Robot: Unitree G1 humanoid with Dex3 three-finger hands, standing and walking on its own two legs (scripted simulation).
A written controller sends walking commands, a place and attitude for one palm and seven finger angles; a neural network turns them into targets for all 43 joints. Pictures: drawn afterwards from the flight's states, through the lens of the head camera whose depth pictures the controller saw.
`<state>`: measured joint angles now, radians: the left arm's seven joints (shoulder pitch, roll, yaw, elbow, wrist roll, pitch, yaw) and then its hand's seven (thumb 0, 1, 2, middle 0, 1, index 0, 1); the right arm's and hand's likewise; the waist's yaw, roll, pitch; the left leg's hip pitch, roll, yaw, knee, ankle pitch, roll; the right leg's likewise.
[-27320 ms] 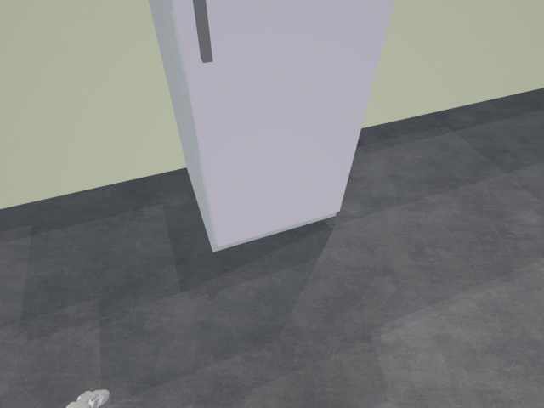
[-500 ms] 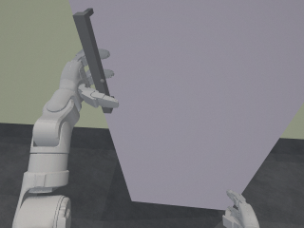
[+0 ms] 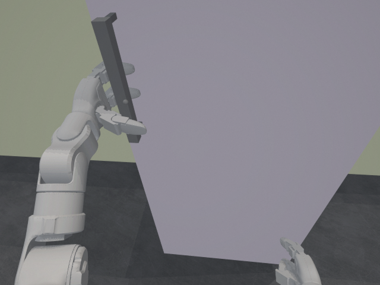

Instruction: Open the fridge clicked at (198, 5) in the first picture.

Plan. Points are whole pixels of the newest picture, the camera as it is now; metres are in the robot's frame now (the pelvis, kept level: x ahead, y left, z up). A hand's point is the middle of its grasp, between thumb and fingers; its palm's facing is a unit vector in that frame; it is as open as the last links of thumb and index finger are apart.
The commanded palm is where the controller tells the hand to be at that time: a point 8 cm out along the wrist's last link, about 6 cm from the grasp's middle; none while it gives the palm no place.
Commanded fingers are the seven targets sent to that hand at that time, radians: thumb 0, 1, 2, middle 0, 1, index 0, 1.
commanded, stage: grip the handle and tug to test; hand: left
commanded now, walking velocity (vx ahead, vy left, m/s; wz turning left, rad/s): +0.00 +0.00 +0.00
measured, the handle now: (124, 85) +0.42 +0.15 +0.25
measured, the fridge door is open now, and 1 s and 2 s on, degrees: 0 0 0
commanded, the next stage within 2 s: pull the door a little, standing still in 1.46 s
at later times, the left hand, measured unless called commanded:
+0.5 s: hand (122, 105) +0.36 +0.14 +0.25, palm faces -0.01 -1.00 -0.04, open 9.5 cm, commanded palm +0.34 +0.19 +0.25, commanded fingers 0.00 0.62 0.78 -0.42 -1.36 -0.42 -1.36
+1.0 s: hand (125, 105) +0.36 +0.14 +0.24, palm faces -0.01 -1.00 -0.04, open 6.6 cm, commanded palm +0.34 +0.19 +0.25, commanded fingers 0.00 0.90 0.90 -0.45 -1.40 -0.45 -1.40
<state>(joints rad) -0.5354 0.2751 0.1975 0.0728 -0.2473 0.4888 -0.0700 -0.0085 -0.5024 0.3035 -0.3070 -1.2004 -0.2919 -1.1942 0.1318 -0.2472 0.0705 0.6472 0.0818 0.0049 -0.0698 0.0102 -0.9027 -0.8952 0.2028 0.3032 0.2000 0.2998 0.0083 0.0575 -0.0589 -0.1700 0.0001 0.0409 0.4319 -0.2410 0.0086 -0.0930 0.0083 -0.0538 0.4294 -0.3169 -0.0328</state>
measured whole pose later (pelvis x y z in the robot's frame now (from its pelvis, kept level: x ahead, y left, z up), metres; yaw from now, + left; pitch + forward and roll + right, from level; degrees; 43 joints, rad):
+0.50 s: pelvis +0.00 +0.00 +0.00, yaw +0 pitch -1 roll +1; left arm -0.49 0.28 0.20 0.01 -0.24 0.50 -0.07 0.00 0.18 0.59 -0.38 -1.30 -0.31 -1.27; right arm 0.13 -0.25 0.07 0.64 0.08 0.00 -0.07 0.01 -0.90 -0.90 0.20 0.30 0.20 0.30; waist 0.01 0.06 -0.06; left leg -0.16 0.00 0.04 0.44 -0.25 0.01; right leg -0.08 0.01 -0.05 0.43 -0.32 -0.03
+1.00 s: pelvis +0.01 +0.00 +0.00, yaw -1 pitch -1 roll +1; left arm -0.45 0.27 0.21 -0.04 -0.24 0.52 -0.06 0.01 0.63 0.79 -0.37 -1.37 -0.28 -1.35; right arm 0.13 -0.25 0.07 0.63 0.08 0.01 -0.06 0.01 -0.90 -0.90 0.20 0.30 0.20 0.30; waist 0.00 0.06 -0.06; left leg -0.17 0.00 0.05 0.44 -0.26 0.01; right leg -0.09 0.01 -0.04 0.43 -0.33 -0.03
